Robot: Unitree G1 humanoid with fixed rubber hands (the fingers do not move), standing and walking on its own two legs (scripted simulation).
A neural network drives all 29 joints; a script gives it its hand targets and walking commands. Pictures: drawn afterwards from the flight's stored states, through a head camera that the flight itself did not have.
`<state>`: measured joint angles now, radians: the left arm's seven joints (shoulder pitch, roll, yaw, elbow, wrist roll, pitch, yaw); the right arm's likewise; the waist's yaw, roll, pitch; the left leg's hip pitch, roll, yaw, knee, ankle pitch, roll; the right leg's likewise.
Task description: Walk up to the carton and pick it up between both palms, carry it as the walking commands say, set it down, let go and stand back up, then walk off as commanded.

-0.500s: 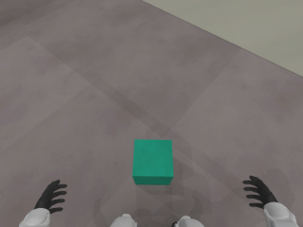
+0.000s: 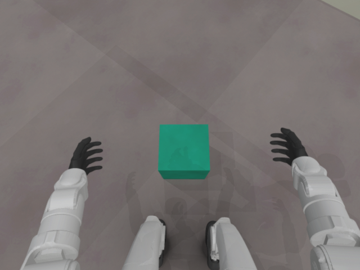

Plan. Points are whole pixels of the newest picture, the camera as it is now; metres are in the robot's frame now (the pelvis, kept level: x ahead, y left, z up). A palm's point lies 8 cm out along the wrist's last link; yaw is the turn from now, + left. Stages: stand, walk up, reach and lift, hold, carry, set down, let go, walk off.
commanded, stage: reach and lift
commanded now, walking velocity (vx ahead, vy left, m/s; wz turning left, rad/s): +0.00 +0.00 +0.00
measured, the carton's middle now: (184, 154) +0.50 +0.03 -0.58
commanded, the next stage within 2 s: none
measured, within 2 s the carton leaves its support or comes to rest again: neither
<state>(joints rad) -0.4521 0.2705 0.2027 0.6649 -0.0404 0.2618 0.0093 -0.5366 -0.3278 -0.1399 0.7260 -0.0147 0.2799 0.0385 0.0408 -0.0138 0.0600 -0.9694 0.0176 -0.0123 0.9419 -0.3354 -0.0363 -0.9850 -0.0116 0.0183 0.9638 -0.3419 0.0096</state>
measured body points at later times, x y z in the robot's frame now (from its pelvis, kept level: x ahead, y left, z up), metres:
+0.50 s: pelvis -0.01 +0.00 -0.04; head +0.28 +0.00 +0.30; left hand +0.48 +0.22 -0.15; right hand +0.51 -0.18 -0.15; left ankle +0.06 +0.14 -0.67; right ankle +0.06 -0.12 -0.67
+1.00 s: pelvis -0.02 +0.01 -0.10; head +0.31 +0.01 +0.21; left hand +0.50 +0.21 -0.23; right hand +0.53 -0.18 -0.23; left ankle +0.06 +0.14 -0.67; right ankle +0.06 -0.12 -0.67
